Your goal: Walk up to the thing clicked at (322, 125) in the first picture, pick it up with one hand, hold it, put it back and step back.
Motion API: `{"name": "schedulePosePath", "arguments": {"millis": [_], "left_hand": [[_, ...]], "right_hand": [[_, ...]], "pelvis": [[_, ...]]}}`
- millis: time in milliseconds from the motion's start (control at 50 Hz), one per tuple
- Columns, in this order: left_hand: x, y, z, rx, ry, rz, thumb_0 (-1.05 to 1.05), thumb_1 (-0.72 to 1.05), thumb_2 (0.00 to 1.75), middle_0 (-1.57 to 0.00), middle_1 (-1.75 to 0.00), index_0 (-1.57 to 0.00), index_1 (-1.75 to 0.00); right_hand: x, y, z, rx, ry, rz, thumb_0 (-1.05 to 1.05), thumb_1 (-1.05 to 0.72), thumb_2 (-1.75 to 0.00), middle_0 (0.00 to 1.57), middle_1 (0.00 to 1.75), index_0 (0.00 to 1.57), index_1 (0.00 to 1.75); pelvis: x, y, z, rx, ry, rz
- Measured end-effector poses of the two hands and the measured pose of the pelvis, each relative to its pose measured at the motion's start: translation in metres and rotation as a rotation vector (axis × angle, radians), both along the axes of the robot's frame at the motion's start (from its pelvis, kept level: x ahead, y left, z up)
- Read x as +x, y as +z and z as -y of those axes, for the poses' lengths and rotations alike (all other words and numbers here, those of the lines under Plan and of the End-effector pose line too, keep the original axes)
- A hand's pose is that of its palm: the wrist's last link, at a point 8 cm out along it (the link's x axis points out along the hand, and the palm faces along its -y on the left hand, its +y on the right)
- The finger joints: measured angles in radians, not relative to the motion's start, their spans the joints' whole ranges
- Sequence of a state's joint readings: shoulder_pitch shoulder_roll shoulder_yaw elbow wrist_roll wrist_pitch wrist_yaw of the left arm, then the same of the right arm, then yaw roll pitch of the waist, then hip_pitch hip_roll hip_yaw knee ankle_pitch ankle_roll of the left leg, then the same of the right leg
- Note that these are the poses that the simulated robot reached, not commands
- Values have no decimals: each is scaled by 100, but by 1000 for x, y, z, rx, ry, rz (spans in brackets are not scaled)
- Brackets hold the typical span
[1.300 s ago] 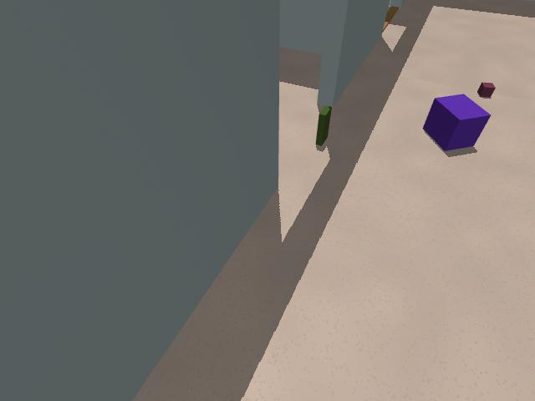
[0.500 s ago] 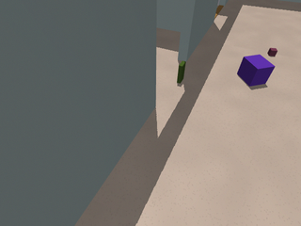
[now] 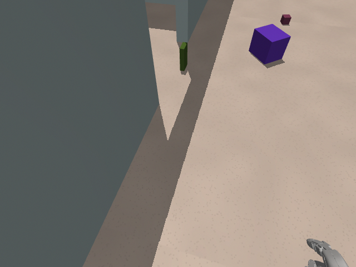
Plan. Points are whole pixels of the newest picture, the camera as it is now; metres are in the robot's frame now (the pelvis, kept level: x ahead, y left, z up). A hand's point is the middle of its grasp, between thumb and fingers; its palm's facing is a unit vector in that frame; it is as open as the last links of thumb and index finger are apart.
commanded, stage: walk up
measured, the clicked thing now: (183, 57) +1.80 +0.09 -0.66
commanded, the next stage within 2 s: none
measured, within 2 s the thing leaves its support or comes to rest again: neither
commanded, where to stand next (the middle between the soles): +0.07 -0.01 m, yaw -51 degrees
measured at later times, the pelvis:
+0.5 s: pelvis -0.01 +0.02 -0.02, yaw -22 degrees
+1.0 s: pelvis +0.02 +0.04 -0.02, yaw -38 degrees
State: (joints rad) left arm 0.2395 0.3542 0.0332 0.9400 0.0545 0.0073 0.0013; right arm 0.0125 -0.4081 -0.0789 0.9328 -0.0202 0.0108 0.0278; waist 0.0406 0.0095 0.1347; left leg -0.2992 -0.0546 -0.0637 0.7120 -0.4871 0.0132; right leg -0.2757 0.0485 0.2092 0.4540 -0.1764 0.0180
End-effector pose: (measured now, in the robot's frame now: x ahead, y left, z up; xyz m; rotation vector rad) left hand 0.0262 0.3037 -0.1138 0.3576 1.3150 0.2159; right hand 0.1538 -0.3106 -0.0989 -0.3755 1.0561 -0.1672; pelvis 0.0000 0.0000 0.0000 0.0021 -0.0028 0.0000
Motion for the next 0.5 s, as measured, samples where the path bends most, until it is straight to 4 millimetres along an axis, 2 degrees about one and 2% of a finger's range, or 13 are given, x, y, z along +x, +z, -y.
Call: {"name": "schedulePosePath", "arguments": {"millis": [60, 120, 280, 360, 440, 500], "left_hand": [[16, -8, -21, 6, -64, 15, 1, 90, 89, -21, -30, -21, -30], [45, -13, -35, 14, -116, 58, 1, 91, 89, -21, -30, -20, -30], [123, 10, -36, -27, -292, 156, 1, 91, 90, -20, -30, -20, -30], [158, 14, -16, -27, -400, 177, 1, 91, 90, -20, -30, -20, -30], [189, 16, 18, -23, -513, 206, 1, 91, 90, -20, -30, -20, -30], [204, 15, 47, -20, -574, 245, 1, 91, 90, -20, -30, -20, -30]], "right_hand": [[-21, 6, -1, -41, -43, 22, 0, -91, -89, 20, 30, 20, 30], [-58, 9, -5, -75, -102, 0, 0, -91, -89, 20, 30, 20, 30], [-152, 21, -19, -61, -298, -35, 1, -90, -89, 20, 30, 20, 30], [-196, 14, -19, -47, -374, -60, 1, -90, -89, 20, 30, 20, 30], [-238, -3, -15, -20, -454, -92, 1, -90, -89, 20, 30, 20, 30], [-263, -22, -11, 7, -514, -119, 1, -90, -89, 20, 30, 20, 30]], "pelvis": [[-6, -7, -16, -6, -49, -10], [-12, -10, -28, -1, -90, 16], [-11, 2, -39, -36, -218, 24], [-12, -2, -38, -28, -293, 24], [-13, -10, -30, -21, -357, 16], [-15, -20, -21, -45, -387, 23]]}}
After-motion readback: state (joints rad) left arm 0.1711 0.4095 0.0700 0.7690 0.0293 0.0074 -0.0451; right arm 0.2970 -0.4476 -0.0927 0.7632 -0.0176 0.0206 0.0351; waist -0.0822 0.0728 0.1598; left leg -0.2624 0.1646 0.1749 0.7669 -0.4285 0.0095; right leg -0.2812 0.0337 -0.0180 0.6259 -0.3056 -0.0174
